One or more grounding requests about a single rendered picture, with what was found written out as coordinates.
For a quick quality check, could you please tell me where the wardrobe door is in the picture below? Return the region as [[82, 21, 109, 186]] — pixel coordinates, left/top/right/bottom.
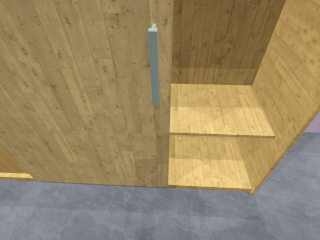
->
[[0, 0, 174, 188], [0, 146, 28, 174]]

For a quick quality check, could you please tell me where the handle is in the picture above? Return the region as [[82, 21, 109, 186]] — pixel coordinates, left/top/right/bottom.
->
[[148, 23, 160, 105]]

